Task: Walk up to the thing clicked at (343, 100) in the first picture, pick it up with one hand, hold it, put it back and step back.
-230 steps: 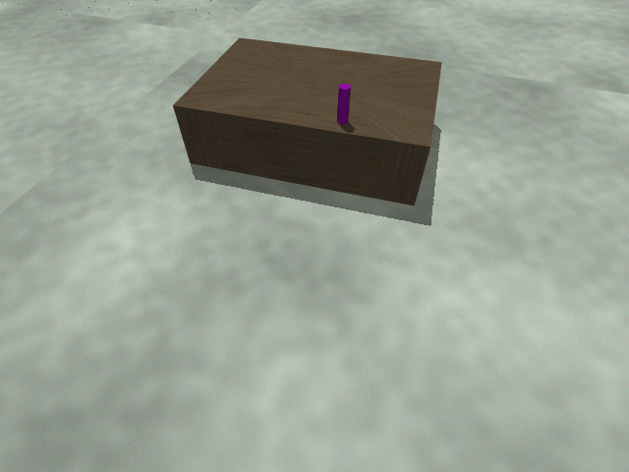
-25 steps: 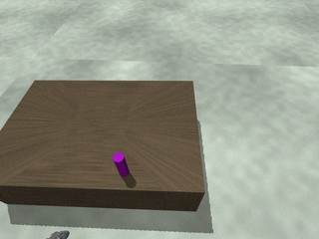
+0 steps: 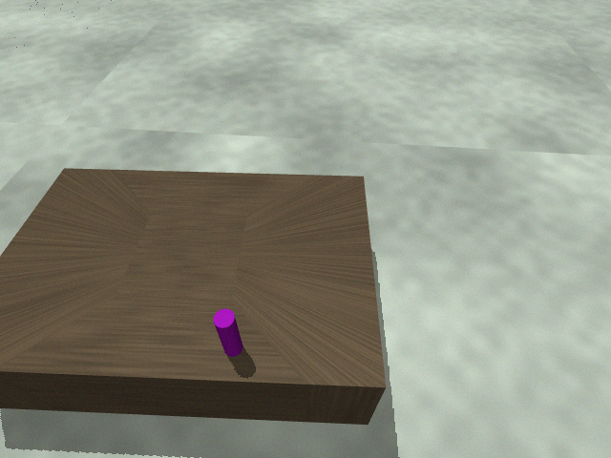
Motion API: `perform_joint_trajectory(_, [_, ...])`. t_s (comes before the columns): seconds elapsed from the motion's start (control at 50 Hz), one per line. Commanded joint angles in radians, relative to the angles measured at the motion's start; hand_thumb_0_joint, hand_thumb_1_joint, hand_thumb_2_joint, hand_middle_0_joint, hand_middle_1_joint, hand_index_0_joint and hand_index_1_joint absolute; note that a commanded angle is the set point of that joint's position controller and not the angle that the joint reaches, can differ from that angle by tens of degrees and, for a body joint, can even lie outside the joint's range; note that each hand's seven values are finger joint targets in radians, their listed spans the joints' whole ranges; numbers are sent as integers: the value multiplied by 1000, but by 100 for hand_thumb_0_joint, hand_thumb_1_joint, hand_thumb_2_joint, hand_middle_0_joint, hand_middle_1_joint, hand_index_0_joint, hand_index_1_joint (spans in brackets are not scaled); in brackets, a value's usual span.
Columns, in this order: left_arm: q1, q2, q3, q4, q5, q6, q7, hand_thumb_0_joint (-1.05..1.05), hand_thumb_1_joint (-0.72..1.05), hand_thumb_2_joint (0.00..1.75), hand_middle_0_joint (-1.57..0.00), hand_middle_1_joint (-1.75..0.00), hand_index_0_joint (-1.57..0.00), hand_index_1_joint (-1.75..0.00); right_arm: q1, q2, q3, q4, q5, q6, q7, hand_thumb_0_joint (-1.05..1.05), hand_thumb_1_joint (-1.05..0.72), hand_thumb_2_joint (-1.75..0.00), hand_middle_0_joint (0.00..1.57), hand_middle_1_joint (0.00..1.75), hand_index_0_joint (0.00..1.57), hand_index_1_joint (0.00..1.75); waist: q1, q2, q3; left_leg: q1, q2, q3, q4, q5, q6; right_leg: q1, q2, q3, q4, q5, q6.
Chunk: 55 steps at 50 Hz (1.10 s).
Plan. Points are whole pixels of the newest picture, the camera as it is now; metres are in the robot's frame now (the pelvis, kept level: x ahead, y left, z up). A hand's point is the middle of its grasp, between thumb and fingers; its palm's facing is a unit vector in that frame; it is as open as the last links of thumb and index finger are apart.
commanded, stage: walk up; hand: left
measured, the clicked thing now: (229, 334) +0.46 +0.20 -0.37
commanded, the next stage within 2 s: stand in 0.48 s
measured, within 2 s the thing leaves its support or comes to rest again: neither
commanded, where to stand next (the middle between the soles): +0.05 -0.01 m, yaw +1 degrees
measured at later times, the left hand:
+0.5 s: hand out of the picture +0.10 +0.25 -0.15, palm faces +0.00 -0.94 -0.33, open 7.4 cm
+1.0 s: hand out of the picture +0.10 +0.25 -0.15, palm faces -0.01 -0.94 -0.34, open 7.4 cm
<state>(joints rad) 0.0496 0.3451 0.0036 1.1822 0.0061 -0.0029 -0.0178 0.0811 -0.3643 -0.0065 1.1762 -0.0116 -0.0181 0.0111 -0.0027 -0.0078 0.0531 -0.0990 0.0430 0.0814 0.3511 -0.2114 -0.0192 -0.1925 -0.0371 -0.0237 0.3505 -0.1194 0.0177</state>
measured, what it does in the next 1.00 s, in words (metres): stands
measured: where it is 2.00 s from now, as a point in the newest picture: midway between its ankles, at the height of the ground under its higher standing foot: outside the picture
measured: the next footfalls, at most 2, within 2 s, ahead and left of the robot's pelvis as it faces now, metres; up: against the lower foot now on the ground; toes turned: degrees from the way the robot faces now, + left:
none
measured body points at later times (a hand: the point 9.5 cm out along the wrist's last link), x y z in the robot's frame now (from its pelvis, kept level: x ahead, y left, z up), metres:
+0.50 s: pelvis +0.01 +0.00 +0.00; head +0.02 +0.00 +0.45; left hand +0.10 +0.30 -0.13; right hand +0.10 -0.30 -0.13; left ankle -0.01 +0.13 -0.75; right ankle +0.05 -0.13 -0.75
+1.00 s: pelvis +0.02 +0.00 +0.00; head +0.03 -0.01 +0.45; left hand +0.10 +0.30 -0.13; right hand +0.10 -0.30 -0.13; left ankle -0.01 +0.13 -0.75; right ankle +0.05 -0.13 -0.75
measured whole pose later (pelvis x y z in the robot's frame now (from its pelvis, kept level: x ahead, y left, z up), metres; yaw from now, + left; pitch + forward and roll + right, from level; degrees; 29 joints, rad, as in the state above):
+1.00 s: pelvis +0.02 +0.00 +0.00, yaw +1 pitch -2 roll +0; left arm 0.08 0.35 0.00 1.15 0.01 -0.01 -0.01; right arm 0.10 -0.35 -0.01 1.15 -0.01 -0.01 0.01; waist -0.01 0.01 0.05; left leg -0.06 0.05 0.06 0.31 -0.21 -0.03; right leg -0.15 -0.03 -0.05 0.31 -0.13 0.01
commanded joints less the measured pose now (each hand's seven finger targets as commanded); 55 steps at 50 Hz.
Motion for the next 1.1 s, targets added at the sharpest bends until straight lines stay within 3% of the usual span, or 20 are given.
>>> perform_joint_trajectory(0.0, [-55, 207, 40, -58, -2, -26, 14, 0, 90, 90, -20, -30, -20, -30, -67, -216, -35, -63, 3, -18, -11, 0, -90, -90, 20, 30, 20, 30, 11, 18, -88, -22, 105, -100, -96, 21, 41, 55, -94, 91, -61, 24, -28])
perform_joint_trajectory(0.22, [-37, 201, 42, -51, -2, -23, 18, 0, 90, 90, -20, -30, -20, -30, -52, -207, -41, -63, 8, -15, -15, 0, -90, -90, 20, 30, 20, 30, 7, 3, -107, 14, 107, -99, -100, 104, 36, 78, -102, 86, -43, 112, -25])
perform_joint_trajectory(0.42, [-38, 197, 44, -64, 2, -24, 21, 0, 90, 90, -20, -30, -20, -30, -57, -196, -43, -72, 4, -12, -15, 0, -90, -90, 20, 30, 20, 30, 6, 3, -101, 6, 104, -92, -100, 122, 34, 88, -105, 83, -52, 130, -20])
perform_joint_trajectory(0.46, [-36, 211, 41, -69, 5, -28, 25, 0, 90, 90, -20, -30, -20, -30, -59, -192, -42, -82, -3, -11, -16, 0, -90, -90, 20, 30, 20, 30, -3, -3, -105, 12, 112, -111, -98, 176, 27, 92, -109, 86, -49, 156, -24])
perform_joint_trajectory(0.64, [-22, 202, 36, -78, 2, -31, 24, 0, 90, 90, -20, -30, -20, -30, -55, -197, -40, -92, 1, -11, -13, 0, -90, -90, 20, 30, 20, 30, 2, 14, -94, -1, 107, -113, -104, 124, 24, 104, -111, 84, -74, 122, -22])
perform_joint_trajectory(0.76, [-26, 213, 37, -89, 2, -32, 24, 0, 90, 90, -20, -30, -20, -30, -42, -195, -38, -92, 0, -12, -14, 0, -90, -90, 20, 30, 20, 30, -2, 12, -109, 16, 113, -112, -98, 169, 24, 113, -117, 83, -66, 172, -28])
perform_joint_trajectory(1.02, [-20, 221, 36, -92, 0, -30, 24, 0, 90, 90, -20, -30, -20, -30, -24, -195, -37, -88, -1, -6, -12, 0, -90, -90, 20, 30, 20, 30, 1, 5, -70, -21, 104, -116, -107, 72, 24, 93, -108, 85, -90, 52, -26])
perform_joint_trajectory(1.08, [-5, 215, 35, -91, 3, -30, 22, 0, 90, 90, -20, -30, -20, -30, -25, -199, -38, -93, 0, -7, -12, 0, -90, -90, 20, 30, 20, 30, 0, 15, -84, -6, 108, -116, -103, 82, 26, 96, -112, 84, -82, 88, -31])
